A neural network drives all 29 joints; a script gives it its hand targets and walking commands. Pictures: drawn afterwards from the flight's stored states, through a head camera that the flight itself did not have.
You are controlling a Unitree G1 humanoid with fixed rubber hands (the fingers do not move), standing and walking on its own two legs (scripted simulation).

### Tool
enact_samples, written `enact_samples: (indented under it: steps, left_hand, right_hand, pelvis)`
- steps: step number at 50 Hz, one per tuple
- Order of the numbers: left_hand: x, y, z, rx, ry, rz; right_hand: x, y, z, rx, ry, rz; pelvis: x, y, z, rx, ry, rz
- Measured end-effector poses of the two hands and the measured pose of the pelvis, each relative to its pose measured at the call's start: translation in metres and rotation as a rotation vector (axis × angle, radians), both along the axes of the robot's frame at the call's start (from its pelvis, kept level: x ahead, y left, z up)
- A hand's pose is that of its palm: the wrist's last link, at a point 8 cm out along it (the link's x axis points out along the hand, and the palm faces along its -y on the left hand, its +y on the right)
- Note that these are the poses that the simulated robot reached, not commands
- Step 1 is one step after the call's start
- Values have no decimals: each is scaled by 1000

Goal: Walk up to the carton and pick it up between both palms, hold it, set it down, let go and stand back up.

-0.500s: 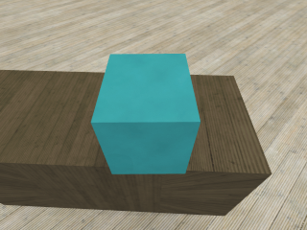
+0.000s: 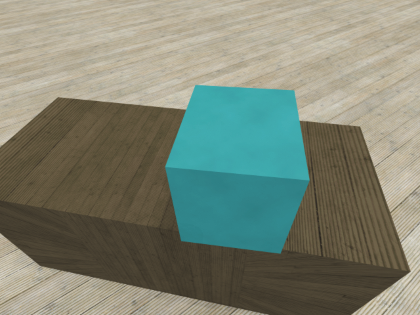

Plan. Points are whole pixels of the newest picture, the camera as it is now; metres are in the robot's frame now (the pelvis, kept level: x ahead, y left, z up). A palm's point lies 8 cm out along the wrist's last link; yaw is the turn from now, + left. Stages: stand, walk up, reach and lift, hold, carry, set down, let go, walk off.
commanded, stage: walk up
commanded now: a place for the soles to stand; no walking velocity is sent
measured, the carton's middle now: (236, 166) +0.51 -0.04 -0.02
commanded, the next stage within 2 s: none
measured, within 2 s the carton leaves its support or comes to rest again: neither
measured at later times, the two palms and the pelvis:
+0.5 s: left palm out of the picture +0.02 +0.27 -0.13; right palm out of the picture +0.04 -0.23 -0.13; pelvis +0.01 +0.02 +0.00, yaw +1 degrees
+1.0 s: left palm out of the picture +0.01 +0.26 -0.13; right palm out of the picture +0.06 -0.26 -0.13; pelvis +0.03 -0.01 +0.00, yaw +4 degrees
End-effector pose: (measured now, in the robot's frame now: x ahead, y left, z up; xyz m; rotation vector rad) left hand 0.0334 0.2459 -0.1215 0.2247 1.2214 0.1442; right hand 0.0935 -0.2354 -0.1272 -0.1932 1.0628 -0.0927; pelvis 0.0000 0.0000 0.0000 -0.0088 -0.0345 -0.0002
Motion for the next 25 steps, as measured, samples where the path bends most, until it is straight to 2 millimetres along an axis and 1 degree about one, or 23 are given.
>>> enact_samples:
  steps: [3,9,13,15,18,25]
  left_hand:
    - [-7,3,0,-5,16,5]
    - [-15,13,-6,-11,53,17]
    - [-17,20,-10,-10,76,17]
    - [-18,21,-12,-11,86,13]
    - [-18,23,-13,-10,99,5]
    - [-17,26,-11,3,108,11]
  right_hand:
    - [-15,0,-1,-7,48,3]
    - [-52,-3,-3,-45,170,-9]
    - [-66,-3,-1,-63,220,-26]
    - [-69,-2,0,-66,232,-33]
    - [-68,1,0,-64,236,-38]
    - [-52,7,-1,-54,220,-13]
  pelvis:
    - [-1,1,2,-6,1,3]
    - [0,6,3,-15,4,6]
    - [2,10,3,-13,6,8]
    - [3,12,3,-13,8,10]
    - [4,14,4,-11,13,11]
    - [7,15,4,-9,23,24]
